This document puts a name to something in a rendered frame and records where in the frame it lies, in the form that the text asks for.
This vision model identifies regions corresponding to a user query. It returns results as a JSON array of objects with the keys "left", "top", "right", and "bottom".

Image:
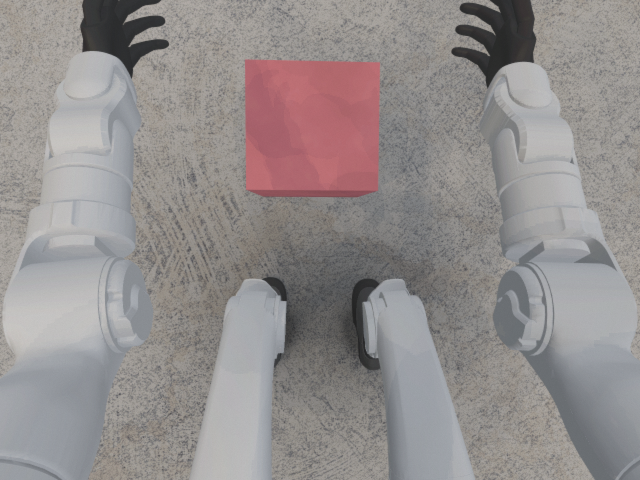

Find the robot left hand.
[{"left": 80, "top": 0, "right": 169, "bottom": 79}]

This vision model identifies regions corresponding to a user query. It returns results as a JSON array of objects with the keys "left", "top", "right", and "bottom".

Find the robot right hand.
[{"left": 451, "top": 0, "right": 536, "bottom": 88}]

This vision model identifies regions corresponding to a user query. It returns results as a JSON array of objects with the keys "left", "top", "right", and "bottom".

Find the left robot shin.
[{"left": 223, "top": 279, "right": 278, "bottom": 355}]

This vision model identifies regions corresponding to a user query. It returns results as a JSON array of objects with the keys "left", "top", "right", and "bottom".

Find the right robot thigh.
[{"left": 362, "top": 290, "right": 475, "bottom": 480}]

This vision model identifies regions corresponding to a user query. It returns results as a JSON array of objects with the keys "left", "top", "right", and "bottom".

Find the carton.
[{"left": 245, "top": 59, "right": 380, "bottom": 197}]

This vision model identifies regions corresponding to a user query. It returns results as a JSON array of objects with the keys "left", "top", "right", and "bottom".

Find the robot left upper arm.
[{"left": 0, "top": 256, "right": 153, "bottom": 480}]

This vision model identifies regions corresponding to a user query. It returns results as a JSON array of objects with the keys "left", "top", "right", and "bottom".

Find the robot right upper arm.
[{"left": 493, "top": 262, "right": 640, "bottom": 480}]

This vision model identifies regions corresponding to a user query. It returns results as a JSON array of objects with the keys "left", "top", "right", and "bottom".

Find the robot left forearm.
[{"left": 2, "top": 51, "right": 141, "bottom": 353}]

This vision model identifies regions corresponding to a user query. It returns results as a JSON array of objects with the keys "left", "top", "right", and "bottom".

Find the robot right forearm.
[{"left": 479, "top": 62, "right": 638, "bottom": 341}]

